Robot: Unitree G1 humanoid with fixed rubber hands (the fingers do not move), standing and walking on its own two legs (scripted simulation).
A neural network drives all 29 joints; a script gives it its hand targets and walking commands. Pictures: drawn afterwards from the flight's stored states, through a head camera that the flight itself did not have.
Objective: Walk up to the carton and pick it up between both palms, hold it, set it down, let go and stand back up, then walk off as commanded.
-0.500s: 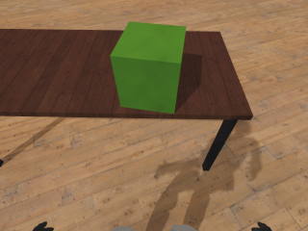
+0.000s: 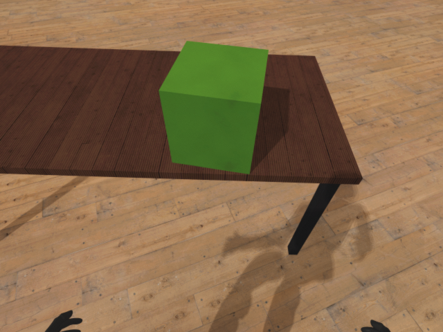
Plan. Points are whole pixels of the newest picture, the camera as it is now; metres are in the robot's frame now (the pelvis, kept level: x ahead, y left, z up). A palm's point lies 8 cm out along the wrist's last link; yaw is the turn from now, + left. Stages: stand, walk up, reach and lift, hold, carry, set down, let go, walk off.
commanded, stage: walk off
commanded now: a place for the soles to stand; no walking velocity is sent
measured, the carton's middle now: (218, 108) +0.67 +0.01 +0.00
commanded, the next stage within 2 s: stand in 0.30 s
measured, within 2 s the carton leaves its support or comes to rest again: neither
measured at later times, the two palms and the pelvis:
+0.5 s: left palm out of the picture +0.12 +0.30 -0.08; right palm out of the picture +0.09 -0.30 -0.09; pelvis -0.01 +0.00 +0.00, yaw +0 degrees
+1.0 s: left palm out of the picture +0.10 +0.30 -0.08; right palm out of the picture +0.08 -0.30 -0.09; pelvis -0.02 +0.00 +0.01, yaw +0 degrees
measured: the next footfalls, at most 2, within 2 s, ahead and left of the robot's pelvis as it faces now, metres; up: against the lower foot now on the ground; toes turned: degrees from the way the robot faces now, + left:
none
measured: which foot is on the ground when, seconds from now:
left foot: down 0.00-1.00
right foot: down 0.00-1.00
